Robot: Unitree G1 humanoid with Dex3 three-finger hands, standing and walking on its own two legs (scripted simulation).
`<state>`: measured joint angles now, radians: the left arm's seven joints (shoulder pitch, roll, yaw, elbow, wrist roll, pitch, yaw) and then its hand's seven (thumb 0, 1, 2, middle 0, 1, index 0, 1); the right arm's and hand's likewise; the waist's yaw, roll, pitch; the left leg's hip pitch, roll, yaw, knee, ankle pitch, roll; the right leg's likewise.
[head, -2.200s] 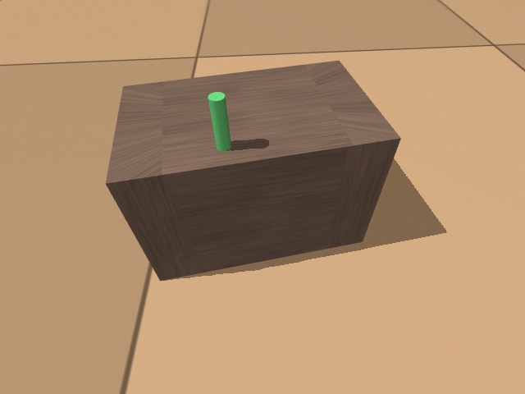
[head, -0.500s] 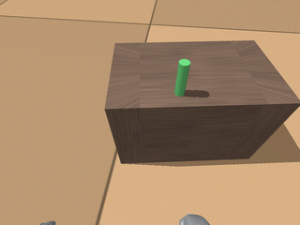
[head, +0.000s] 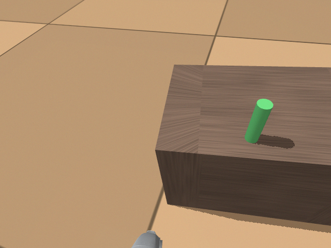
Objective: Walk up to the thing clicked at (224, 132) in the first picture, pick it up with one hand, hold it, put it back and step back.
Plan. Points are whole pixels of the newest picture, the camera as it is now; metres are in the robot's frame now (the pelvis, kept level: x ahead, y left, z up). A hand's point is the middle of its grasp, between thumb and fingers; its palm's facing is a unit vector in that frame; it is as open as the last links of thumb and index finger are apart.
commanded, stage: walk up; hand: right
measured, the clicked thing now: (257, 122) +0.54 -0.23 -0.08
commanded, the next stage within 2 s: none
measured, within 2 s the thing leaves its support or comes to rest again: neither
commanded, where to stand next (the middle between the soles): +0.16 +0.00 m, yaw -5 degrees
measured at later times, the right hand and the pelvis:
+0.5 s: hand out of the picture +0.17 -0.20 -0.14, palm faces +0.00 +0.90 -0.43, open 7.4 cm; pelvis +0.10 +0.07 -0.01, yaw -2 degrees
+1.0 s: hand out of the picture +0.10 -0.24 -0.15, palm faces +0.04 +0.90 -0.43, open 7.4 cm; pelvis +0.07 +0.04 -0.01, yaw -4 degrees
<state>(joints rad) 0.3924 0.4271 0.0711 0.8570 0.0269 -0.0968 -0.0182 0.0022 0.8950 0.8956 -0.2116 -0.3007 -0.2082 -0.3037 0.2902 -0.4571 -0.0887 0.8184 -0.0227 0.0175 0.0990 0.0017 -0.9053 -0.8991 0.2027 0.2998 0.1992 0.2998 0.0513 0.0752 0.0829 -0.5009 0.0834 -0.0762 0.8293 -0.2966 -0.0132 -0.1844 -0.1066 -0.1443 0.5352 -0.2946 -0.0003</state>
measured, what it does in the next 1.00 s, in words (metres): steps on the spot: left foot, then right foot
